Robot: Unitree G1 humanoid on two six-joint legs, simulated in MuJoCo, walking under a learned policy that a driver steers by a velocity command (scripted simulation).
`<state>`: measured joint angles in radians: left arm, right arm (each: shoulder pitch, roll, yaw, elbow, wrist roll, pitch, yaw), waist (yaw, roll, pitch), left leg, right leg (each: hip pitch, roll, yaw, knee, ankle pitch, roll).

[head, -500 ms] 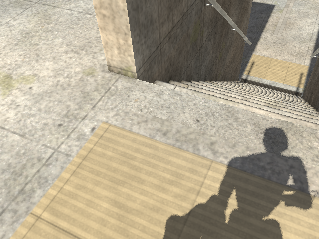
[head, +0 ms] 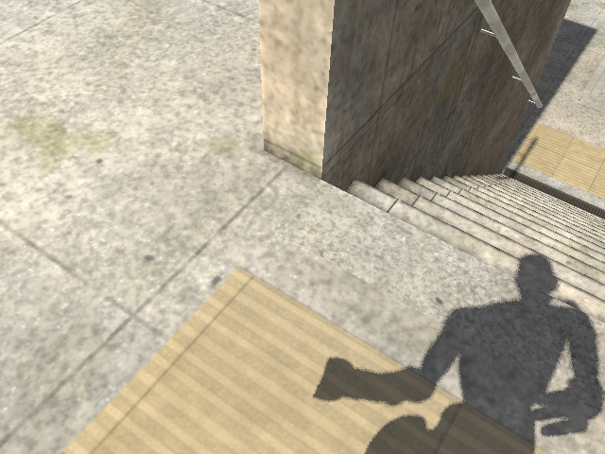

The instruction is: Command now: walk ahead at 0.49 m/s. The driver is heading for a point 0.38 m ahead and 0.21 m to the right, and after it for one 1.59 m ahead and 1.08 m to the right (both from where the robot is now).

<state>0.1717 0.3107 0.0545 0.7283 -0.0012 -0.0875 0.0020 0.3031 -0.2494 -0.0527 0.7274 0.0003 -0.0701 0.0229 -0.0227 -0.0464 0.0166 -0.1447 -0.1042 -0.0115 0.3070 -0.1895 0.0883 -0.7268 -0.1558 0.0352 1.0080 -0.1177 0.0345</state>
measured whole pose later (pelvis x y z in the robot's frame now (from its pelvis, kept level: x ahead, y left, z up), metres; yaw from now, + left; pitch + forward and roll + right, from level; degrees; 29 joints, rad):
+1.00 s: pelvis +0.58 -0.10 +0.00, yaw -32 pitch +2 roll +1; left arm 0.19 0.24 0.02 0.76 0.07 -0.08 -0.08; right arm 0.39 -0.22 0.01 0.81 -0.07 -0.10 -0.03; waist -0.06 -0.01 -0.02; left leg -0.10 0.00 0.14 0.24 -0.19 0.03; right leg -0.64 -0.04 0.01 1.01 -0.22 -0.01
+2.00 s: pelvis +0.91 -0.49 -0.05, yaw -61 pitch +4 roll +2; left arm 0.20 0.25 -0.01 0.69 0.10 -0.12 -0.09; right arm 0.44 -0.22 0.03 0.88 -0.08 -0.10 0.04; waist -0.09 -0.03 -0.08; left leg -0.37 0.02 0.06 1.03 -0.56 0.04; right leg -0.62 -0.02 -0.02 0.99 -0.28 -0.02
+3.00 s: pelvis +0.89 -0.62 -0.13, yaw -57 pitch +8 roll +1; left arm 0.28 0.25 -0.07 0.66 0.08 -0.08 -0.04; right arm 0.10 -0.35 -0.03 0.61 -0.11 -0.06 0.04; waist 0.05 -0.03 -0.10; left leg -0.87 -0.09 -0.09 1.27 -0.05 -0.04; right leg -0.66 0.01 -0.07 1.34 -0.81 -0.08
